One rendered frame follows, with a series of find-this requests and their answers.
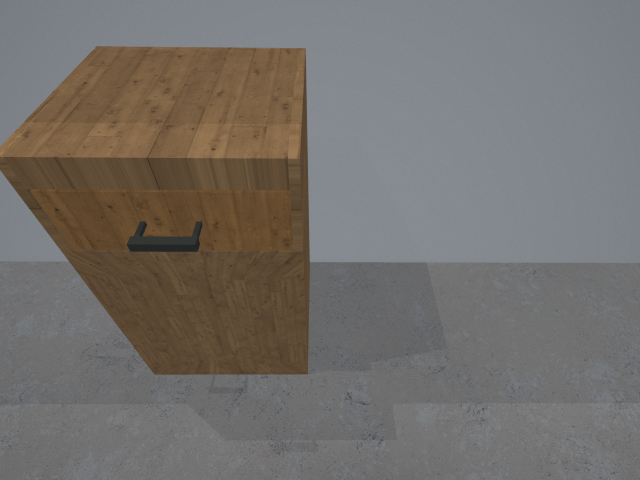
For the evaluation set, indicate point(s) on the drawer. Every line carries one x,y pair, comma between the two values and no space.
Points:
231,219

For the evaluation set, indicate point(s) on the handle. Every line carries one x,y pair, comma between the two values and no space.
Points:
140,243

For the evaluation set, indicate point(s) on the cabinet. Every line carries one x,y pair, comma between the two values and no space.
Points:
183,118

